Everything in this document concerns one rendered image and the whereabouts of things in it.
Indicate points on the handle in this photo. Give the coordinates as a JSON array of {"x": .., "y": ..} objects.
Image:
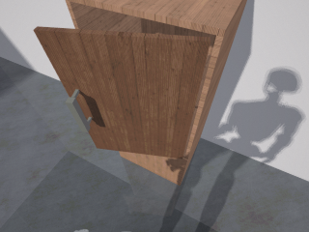
[{"x": 77, "y": 112}]

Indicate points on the cupboard door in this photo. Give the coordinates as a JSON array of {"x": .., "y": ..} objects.
[{"x": 139, "y": 88}]

